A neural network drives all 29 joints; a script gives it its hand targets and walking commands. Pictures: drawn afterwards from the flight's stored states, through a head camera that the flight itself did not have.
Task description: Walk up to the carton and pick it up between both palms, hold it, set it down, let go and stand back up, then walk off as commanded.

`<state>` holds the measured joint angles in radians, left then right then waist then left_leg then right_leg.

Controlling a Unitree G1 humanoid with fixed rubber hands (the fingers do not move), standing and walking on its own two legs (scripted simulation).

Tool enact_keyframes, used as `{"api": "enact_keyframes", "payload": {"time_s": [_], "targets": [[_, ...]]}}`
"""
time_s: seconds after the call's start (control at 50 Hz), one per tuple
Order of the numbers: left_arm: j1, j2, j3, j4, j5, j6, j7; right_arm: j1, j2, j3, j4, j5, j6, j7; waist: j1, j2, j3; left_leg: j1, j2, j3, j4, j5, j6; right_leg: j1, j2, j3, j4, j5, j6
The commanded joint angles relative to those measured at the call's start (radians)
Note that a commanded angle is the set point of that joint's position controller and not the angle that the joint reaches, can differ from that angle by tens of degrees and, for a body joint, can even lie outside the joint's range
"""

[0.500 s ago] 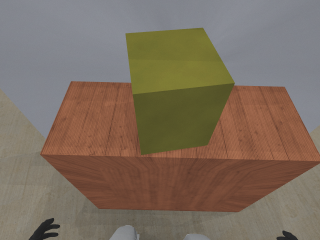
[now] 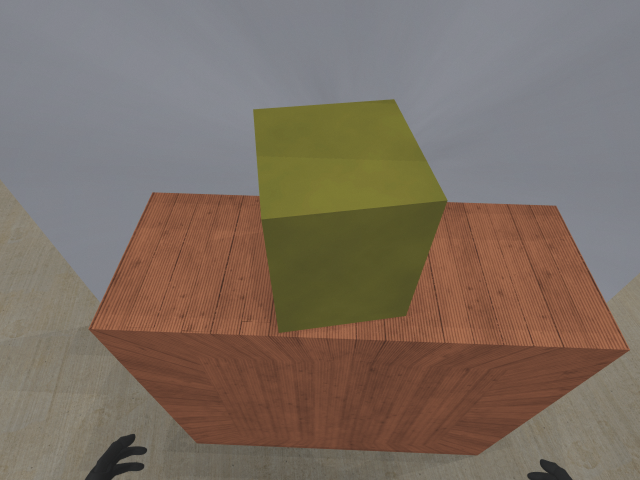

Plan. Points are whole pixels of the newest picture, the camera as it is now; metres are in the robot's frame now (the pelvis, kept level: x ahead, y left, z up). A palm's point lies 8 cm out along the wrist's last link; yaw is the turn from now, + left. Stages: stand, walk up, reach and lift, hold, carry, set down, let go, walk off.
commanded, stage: walk up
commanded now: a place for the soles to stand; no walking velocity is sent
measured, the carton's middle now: (334, 219) +0.45 +0.00 +0.06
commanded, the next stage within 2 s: reach and lift in 0.92 s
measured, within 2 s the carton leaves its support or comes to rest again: neither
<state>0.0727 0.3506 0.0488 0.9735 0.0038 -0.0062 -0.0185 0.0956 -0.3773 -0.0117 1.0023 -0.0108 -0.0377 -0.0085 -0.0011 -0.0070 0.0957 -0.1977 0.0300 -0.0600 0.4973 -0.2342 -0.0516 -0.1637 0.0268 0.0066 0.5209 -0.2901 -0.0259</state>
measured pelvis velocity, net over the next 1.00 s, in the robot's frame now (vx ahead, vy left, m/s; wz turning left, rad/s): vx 0.01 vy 0.01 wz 0.01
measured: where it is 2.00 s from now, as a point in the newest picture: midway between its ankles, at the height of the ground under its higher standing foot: outside the picture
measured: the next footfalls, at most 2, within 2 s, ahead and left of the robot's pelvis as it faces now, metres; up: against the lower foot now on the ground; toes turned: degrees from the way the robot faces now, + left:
none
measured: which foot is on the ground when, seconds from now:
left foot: down 0.00-1.00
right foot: down 0.00-1.00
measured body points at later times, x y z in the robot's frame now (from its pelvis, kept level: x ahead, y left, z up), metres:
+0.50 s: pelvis +0.01 +0.01 +0.01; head +0.02 +0.02 +0.46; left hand +0.11 +0.32 -0.12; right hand +0.12 -0.29 -0.11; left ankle +0.03 +0.15 -0.74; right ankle +0.00 -0.10 -0.74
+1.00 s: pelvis +0.01 +0.01 +0.00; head +0.03 +0.02 +0.45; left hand +0.11 +0.32 -0.12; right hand +0.14 -0.29 -0.11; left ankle +0.03 +0.16 -0.74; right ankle +0.00 -0.10 -0.74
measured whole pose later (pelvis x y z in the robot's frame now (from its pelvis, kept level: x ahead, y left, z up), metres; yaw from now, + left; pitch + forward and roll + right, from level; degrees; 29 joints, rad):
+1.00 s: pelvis +0.01 +0.01 +0.00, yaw +1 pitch -2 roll +0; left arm 0.10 0.36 0.03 0.88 -0.02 0.19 0.02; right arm 0.01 -0.33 -0.12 1.09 -0.11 -0.09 0.03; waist -0.01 -0.02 0.10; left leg -0.21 0.03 -0.02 0.46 -0.21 -0.03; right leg -0.17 -0.01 0.00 0.49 -0.28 0.00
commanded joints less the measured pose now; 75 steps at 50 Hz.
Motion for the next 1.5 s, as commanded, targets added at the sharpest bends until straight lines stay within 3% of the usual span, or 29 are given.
{"api": "enact_keyframes", "payload": {"time_s": [0.0,0.1,0.18,0.2,0.22,0.26,0.28,0.42,0.46,0.52,0.6,0.68,0.72,0.74,0.84,0.9,0.92,0.94,1.0,1.06,1.12,1.16,1.18,1.26,1.32,1.34,1.36,1.46,1.48], "targets": [[-0.036,0.229,0.036,-0.042,-0.006,-0.010,0.008,-0.045,-0.217,-0.035,-0.050,0.001,-0.014,-0.009,0.004,-0.022,-0.106,0.057,0.075,-0.078,-0.090,0.199,0.082,-0.015,-0.126,0.135,-0.187,0.145,-0.030],[-0.058,0.216,0.029,-0.023,-0.006,-0.012,0.007,-0.042,-0.211,-0.030,-0.023,-0.006,-0.018,-0.010,-0.002,0.050,-0.124,0.063,0.066,-0.052,-0.136,0.196,0.084,0.020,-0.125,0.134,-0.190,0.159,-0.017],[-0.077,0.211,0.035,-0.007,-0.002,-0.009,0.004,-0.052,-0.204,-0.029,-0.018,0.002,-0.018,-0.014,-0.012,-0.023,-0.086,0.027,0.079,-0.073,-0.141,0.202,0.087,0.023,-0.118,0.104,-0.185,0.171,-0.014],[-0.052,0.210,0.031,-0.003,-0.008,-0.007,0.001,-0.059,-0.199,-0.018,-0.015,0.001,-0.018,-0.011,0.019,0.000,-0.135,0.033,0.086,-0.069,-0.149,0.203,0.085,0.082,-0.128,0.112,-0.215,0.159,-0.011],[-0.043,0.214,0.029,0.004,-0.007,-0.010,0.004,-0.070,-0.190,-0.015,-0.021,0.008,-0.019,-0.010,0.015,-0.017,-0.137,0.029,0.091,-0.071,-0.148,0.218,0.087,0.094,-0.131,0.111,-0.217,0.187,-0.012],[-0.042,0.194,0.030,0.017,-0.010,-0.007,0.005,-0.076,-0.189,-0.018,-0.013,-0.002,-0.023,-0.012,0.016,0.067,-0.118,0.032,0.077,-0.053,-0.145,0.264,0.080,0.081,-0.135,0.123,-0.204,0.216,-0.011],[-0.040,0.212,0.039,0.007,-0.006,-0.008,0.005,-0.071,-0.191,-0.018,-0.006,-0.004,-0.021,-0.014,0.004,0.028,-0.144,0.060,0.085,-0.057,-0.154,0.264,0.082,0.094,-0.136,0.106,-0.196,0.238,-0.013],[-0.041,0.210,0.030,0.021,-0.011,-0.002,0.009,-0.074,-0.190,-0.023,0.023,0.001,-0.014,-0.017,-0.001,-0.007,-0.109,0.088,0.077,-0.069,-0.173,0.249,0.077,0.049,-0.125,0.098,-0.223,0.188,-0.001],[-0.036,0.207,0.023,0.043,-0.008,-0.006,0.013,-0.081,-0.219,-0.028,0.033,0.000,-0.011,-0.012,-0.009,0.060,-0.119,0.094,0.075,-0.064,-0.170,0.239,0.068,0.066,-0.133,0.101,-0.232,0.227,0.003],[-0.029,0.216,0.029,0.055,-0.008,-0.003,0.011,-0.081,-0.200,-0.017,0.042,0.004,-0.012,-0.016,0.006,-0.037,-0.103,0.049,0.085,-0.088,-0.175,0.268,0.077,0.103,-0.127,0.095,-0.220,0.261,0.001],[-0.027,0.206,0.019,0.056,-0.004,-0.004,0.012,-0.106,-0.189,-0.022,0.029,-0.001,-0.008,-0.012,0.004,0.053,-0.131,0.103,0.079,-0.071,-0.168,0.224,0.082,0.054,-0.127,0.088,-0.222,0.166,-0.003],[-0.020,0.200,0.012,0.049,-0.008,-0.004,0.010,-0.090,-0.204,-0.026,0.058,-0.002,-0.005,-0.014,0.001,-0.007,-0.098,0.056,0.083,-0.087,-0.215,0.136,0.088,0.050,-0.123,0.091,-0.237,0.130,-0.003],[-0.023,0.201,0.007,0.050,-0.004,-0.006,0.010,-0.102,-0.200,-0.019,0.055,0.003,-0.007,-0.010,-0.002,0.039,-0.104,0.078,0.069,-0.067,-0.196,0.159,0.082,0.055,-0.135,0.101,-0.256,0.156,0.002],[-0.018,0.200,0.018,0.056,-0.006,-0.008,0.012,-0.086,-0.193,-0.012,0.053,0.002,-0.011,-0.010,-0.001,0.000,-0.099,0.080,0.071,-0.074,-0.194,0.203,0.086,0.058,-0.132,0.105,-0.240,0.188,0.007],[-0.003,0.201,0.012,0.075,-0.006,-0.007,0.011,-0.084,-0.214,-0.014,0.051,-0.002,-0.008,-0.009,0.003,0.028,-0.111,0.081,0.086,-0.093,-0.191,0.202,0.085,0.063,-0.134,0.095,-0.260,0.157,0.008],[-0.023,0.215,0.022,0.066,-0.001,-0.003,0.012,-0.093,-0.192,-0.018,0.043,0.001,-0.006,-0.009,-0.003,-0.056,-0.096,0.103,0.061,-0.069,-0.182,0.203,0.073,0.039,-0.122,0.082,-0.239,0.192,0.004],[-0.374,0.164,0.016,-0.285,-0.028,0.146,0.045,-0.426,-0.056,-0.196,-0.043,-0.145,-0.130,0.024,-0.051,-0.065,-0.129,0.017,-0.041,0.195,-0.058,-0.162,0.015,-0.169,-0.010,-0.104,-0.086,-0.147,0.010],[-0.378,0.174,0.001,-0.477,-0.043,0.243,0.071,-0.353,-0.097,-0.222,-0.073,-0.160,-0.135,0.049,-0.069,-0.026,-0.105,0.025,-0.017,0.192,-0.046,-0.213,0.020,-0.189,-0.009,-0.100,-0.071,-0.178,-0.011],[-0.189,0.075,-0.008,-0.510,0.019,0.409,0.066,-0.175,-0.117,-0.189,-0.073,-0.079,-0.088,0.095,-0.074,-0.006,-0.155,0.070,-0.002,0.154,0.007,-0.096,0.014,-0.160,-0.019,-0.096,-0.037,0.002,-0.036],[-0.041,0.053,0.037,-0.599,0.076,0.493,0.053,-0.076,-0.181,-0.167,-0.095,-0.037,-0.076,0.100,-0.034,0.076,-0.246,0.191,0.011,0.136,0.059,0.225,-0.028,-0.122,0.002,-0.128,-0.024,0.236,-0.028],[0.075,0.054,0.110,-0.660,0.122,0.492,0.045,-0.054,-0.240,-0.139,-0.218,0.012,-0.093,0.101,0.016,0.044,-0.284,0.306,-0.012,0.114,0.053,0.498,-0.035,-0.009,0.030,-0.124,-0.068,0.452,-0.001],[0.074,0.071,0.133,-0.660,0.116,0.483,0.039,-0.067,-0.230,-0.102,-0.258,0.026,-0.088,0.087,0.024,-0.027,-0.245,0.241,-0.042,0.132,0.012,0.421,-0.001,0.060,0.023,-0.097,-0.076,0.569,0.029],[0.061,0.079,0.146,-0.665,0.122,0.473,0.040,-0.083,-0.219,-0.094,-0.290,0.020,-0.079,0.086,0.047,-0.046,-0.193,0.208,-0.049,0.138,-0.019,0.345,0.011,0.065,0.012,-0.087,-0.090,0.524,0.041],[-0.014,0.057,0.127,-0.694,0.103,0.454,0.044,-0.069,-0.183,-0.072,-0.377,0.019,-0.039,0.089,0.019,-0.053,-0.081,0.194,-0.063,0.159,-0.107,0.170,0.038,0.003,0.003,-0.066,-0.161,0.379,0.050],[0.002,0.036,0.094,-0.779,0.065,0.425,0.057,-0.006,-0.153,-0.083,-0.421,0.032,-0.015,0.100,-0.006,-0.012,-0.115,0.269,-0.062,0.165,-0.125,0.189,0.025,-0.044,-0.004,-0.056,-0.199,0.386,0.040],[-0.017,0.044,0.113,-0.777,0.073,0.420,0.057,-0.011,-0.148,-0.071,-0.447,0.028,-0.011,0.101,0.018,-0.032,-0.100,0.231,-0.065,0.168,-0.136,0.178,0.036,-0.009,-0.011,-0.035,-0.204,0.442,0.050],[0.018,0.030,0.094,-0.794,0.061,0.420,0.051,0.036,-0.130,-0.071,-0.467,0.036,-0.002,0.099,0.000,-0.014,-0.101,0.248,-0.077,0.177,-0.142,0.183,0.033,-0.002,-0.010,-0.041,-0.205,0.460,0.054],[0.081,0.019,0.077,-0.846,0.038,0.381,0.046,0.108,-0.103,-0.083,-0.561,0.047,-0.002,0.093,0.010,-0.047,-0.117,0.241,-0.085,0.169,-0.170,0.168,0.041,0.018,-0.014,-0.029,-0.231,0.424,0.065],[0.083,0.017,0.068,-0.874,0.035,0.375,0.052,0.115,-0.103,-0.092,-0.543,0.051,-0.001,0.100,0.003,-0.007,-0.107,0.236,-0.084,0.157,-0.174,0.165,0.031,0.003,-0.017,-0.025,-0.235,0.407,0.060]]}}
